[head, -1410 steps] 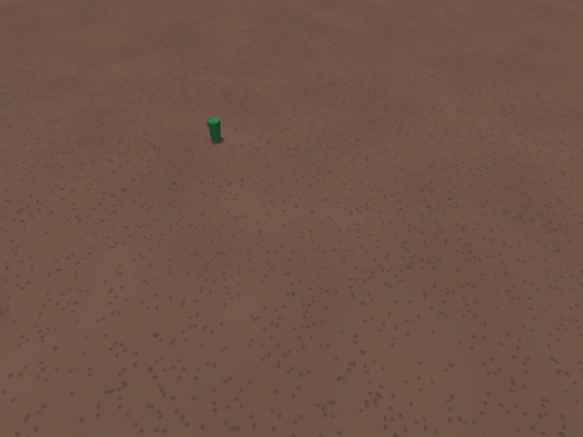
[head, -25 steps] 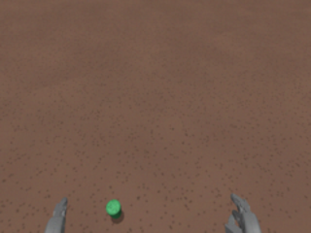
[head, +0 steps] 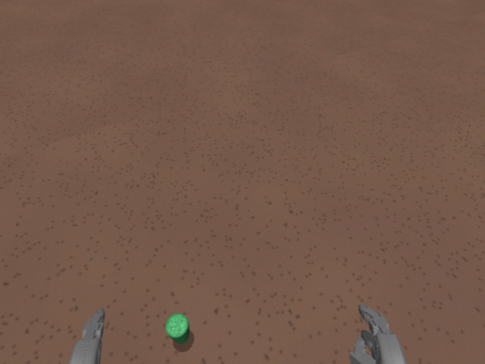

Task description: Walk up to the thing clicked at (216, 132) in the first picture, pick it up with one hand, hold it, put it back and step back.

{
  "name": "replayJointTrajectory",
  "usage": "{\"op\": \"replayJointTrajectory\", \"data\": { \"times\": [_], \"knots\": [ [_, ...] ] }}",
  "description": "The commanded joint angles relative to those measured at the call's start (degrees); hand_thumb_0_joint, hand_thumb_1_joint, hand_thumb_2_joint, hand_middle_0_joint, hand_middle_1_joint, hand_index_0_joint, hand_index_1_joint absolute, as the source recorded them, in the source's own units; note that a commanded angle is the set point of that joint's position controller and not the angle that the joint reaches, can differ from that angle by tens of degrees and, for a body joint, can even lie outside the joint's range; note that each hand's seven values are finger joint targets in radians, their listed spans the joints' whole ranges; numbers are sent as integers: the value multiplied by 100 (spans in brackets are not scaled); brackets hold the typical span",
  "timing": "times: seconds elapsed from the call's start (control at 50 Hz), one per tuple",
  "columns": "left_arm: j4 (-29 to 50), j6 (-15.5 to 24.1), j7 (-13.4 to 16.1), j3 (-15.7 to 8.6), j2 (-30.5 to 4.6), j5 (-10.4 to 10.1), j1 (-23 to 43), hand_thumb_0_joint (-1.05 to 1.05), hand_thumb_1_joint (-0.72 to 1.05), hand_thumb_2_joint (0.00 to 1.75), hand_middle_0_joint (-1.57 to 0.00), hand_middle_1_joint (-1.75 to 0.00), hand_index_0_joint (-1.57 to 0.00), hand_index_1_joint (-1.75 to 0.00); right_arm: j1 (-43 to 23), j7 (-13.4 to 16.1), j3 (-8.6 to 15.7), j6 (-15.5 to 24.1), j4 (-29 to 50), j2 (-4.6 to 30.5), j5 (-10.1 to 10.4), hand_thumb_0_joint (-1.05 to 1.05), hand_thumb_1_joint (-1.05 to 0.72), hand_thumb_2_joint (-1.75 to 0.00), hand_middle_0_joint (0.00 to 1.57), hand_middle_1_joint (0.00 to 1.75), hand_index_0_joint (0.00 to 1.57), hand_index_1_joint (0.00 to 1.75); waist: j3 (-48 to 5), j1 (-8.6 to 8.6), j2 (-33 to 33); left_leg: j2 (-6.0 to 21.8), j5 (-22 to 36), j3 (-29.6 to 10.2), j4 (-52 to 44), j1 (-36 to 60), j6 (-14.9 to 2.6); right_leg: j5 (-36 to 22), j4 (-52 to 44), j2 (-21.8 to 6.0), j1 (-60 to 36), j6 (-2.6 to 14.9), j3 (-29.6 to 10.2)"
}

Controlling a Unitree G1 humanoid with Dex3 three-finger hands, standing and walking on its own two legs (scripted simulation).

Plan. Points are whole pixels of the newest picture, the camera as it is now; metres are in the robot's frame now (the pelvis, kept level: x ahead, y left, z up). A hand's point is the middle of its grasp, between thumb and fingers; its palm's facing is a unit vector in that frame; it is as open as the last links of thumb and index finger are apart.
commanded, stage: stand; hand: left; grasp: from the side
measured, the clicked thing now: (179, 330) +0.37 +0.20 -0.66
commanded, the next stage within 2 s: none
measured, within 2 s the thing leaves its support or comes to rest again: neither
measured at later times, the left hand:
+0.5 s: hand out of the picture +0.14 +0.21 -0.10, palm faces -0.02 -0.94 -0.33, open 9.4 cm
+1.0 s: hand out of the picture +0.03 +0.26 -0.11, palm faces +0.01 -0.94 -0.34, open 7.4 cm
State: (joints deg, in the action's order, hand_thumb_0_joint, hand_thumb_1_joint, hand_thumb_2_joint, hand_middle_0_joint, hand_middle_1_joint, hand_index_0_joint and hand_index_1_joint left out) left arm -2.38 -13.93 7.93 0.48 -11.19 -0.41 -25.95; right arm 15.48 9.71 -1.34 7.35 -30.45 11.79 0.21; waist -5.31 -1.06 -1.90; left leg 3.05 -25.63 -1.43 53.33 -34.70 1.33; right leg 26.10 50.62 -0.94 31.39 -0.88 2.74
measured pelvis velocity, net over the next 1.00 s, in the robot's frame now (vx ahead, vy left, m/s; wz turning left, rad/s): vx -0.02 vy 0.02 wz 0.02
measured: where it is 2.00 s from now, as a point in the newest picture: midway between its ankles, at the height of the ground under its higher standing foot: outside the picture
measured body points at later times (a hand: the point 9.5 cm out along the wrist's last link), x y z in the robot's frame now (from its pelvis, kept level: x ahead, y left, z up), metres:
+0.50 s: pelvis -0.01 +0.00 +0.01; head +0.02 +0.01 +0.46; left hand +0.14 +0.26 -0.07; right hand +0.14 -0.26 -0.10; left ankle +0.01 +0.13 -0.69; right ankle +0.00 -0.13 -0.69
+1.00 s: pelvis -0.02 +0.02 +0.05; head -0.02 +0.02 +0.50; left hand +0.03 +0.31 -0.09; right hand +0.06 -0.26 -0.09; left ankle +0.01 +0.13 -0.69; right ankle +0.00 -0.13 -0.69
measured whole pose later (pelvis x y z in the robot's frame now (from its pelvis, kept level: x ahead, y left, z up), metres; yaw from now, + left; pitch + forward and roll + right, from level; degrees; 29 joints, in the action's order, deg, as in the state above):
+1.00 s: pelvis -0.02 +0.02 +0.05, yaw +1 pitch -4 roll +0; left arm -61.0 0.2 1.2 0.2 -18.5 1.6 -11.3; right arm 9.3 0.1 1.0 0.2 -62.1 17.0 -1.7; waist 2.9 0.9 0.1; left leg -0.7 -11.3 -0.2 25.5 -10.0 -0.6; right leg 12.8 24.5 -4.1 7.3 -2.7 2.6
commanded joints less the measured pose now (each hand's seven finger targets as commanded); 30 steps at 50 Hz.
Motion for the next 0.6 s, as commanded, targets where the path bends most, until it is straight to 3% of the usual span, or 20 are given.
{"op": "replayJointTrajectory", "data": {
  "times": [0.0,0.04,0.08,0.1,0.14,0.24,0.32,0.34,0.36,0.4,0.44,0.5,0.52,0.58],
  "knots": [
    [1070,274,64,-336,-593,44,201,0,-53,7,-5,-6,-5,-6,-370,84,277,287,924,673,11,0,-90,-90,20,30,20,30,-498,-5,14,-216,1178,164,-870,555,-125,-1146,-825,173,-133,105,120],
    [1060,285,61,-302,-548,52,161,0,-52,7,-5,-6,-5,-6,-381,98,265,292,911,649,-4,0,-90,-90,20,30,20,30,-536,-30,73,-215,1161,164,-839,563,-126,-1150,-852,166,-174,97,119],
    [1048,281,58,-300,-536,48,160,0,-36,23,-20,-22,-20,-22,-354,103,277,307,898,663,-3,0,-90,-90,20,30,20,30,-525,-37,61,-225,1025,188,-852,548,-136,-1037,-872,165,-128,89,103],
    [1071,265,56,-386,-635,45,187,0,-28,31,-20,-30,-20,-30,-348,113,278,307,897,662,-3,0,-90,-90,20,30,20,30,-526,-9,-39,-226,1052,186,-852,531,-132,-1052,-866,162,-129,95,109],
    [1044,267,50,-272,-537,49,212,0,-12,47,-20,-30,-20,-30,-346,115,295,305,897,694,0,0,-90,-90,20,30,20,30,-545,-55,34,-211,1029,167,-888,574,-130,-1017,-841,176,-96,107,128],
    [1088,280,65,-306,-582,41,169,0,28,87,-20,-30,-20,-30,-394,109,267,317,921,669,-4,0,-90,-90,20,30,20,30,-529,-19,13,-228,895,157,-885,493,-140,-888,-885,163,-115,103,112],
    [1117,297,72,-300,-594,49,193,0,60,90,-20,-30,-20,-30,-374,108,294,315,922,701,-1,0,-90,-90,20,30,20,30,-593,-3,-5,-201,960,125,-928,539,-124,-915,-803,186,-102,121,147],
    [-893,897,-226,-567,-1402,581,984,0,68,90,-20,-30,-20,-30,-650,-233,510,-64,-283,1496,-607,0,-90,-90,20,30,20,30,134,205,512,-28,1743,-192,-1009,595,-331,-1218,-1058,-386,-927,407,-392],
    [-1379,1137,-374,-603,-1483,652,850,0,76,90,-20,-30,-20,-30,-507,-425,552,-225,-477,1412,-642,0,-90,-90,20,30,20,30,-206,180,748,-27,1746,-59,-933,777,-435,-1606,-1062,-514,-1113,544,-582],
    [-1806,1416,-522,-515,-1588,490,894,0,90,90,-20,-30,-20,-30,-568,-589,573,-328,-581,1383,-498,0,-90,-90,20,30,20,30,-292,120,537,-59,1821,-148,-1027,1072,-494,-1848,-1170,-570,-1159,595,-795],
    [-2212,1495,-594,-466,-1496,382,1168,0,90,90,-20,-30,-20,-30,-539,-757,551,-356,-780,1342,-370,0,-90,-90,20,30,20,30,-88,165,345,-98,1477,-169,-1332,1256,-456,-1392,-1335,-582,-1010,511,-740],
    [-2853,1554,-605,-459,-1612,312,1371,0,90,90,-20,-30,-20,-30,-639,-859,591,-402,-1074,1362,-325,0,-90,-90,20,30,20,30,-16,135,392,-103,1363,-160,-1575,1580,-450,-1221,-1678,-590,-1022,418,-710],
    [-3072,1583,-600,-450,-1614,313,1391,0,90,90,-20,-30,-20,-30,-666,-878,589,-399,-1186,1374,-325,0,-90,-90,20,30,20,30,-54,146,298,-62,1752,-206,-1619,1687,-434,-1587,-1652,-569,-1209,388,-636],
    [-3571,1623,-578,-440,-1618,263,1462,0,90,90,-20,-30,-20,-30,-673,-885,593,-440,-1479,1430,-323,0,-90,-90,20,30,20,30,36,197,76,23,2094,-331,-1962,1775,-447,-1866,-1686,-504,-1539,289,-461]
  ]
}}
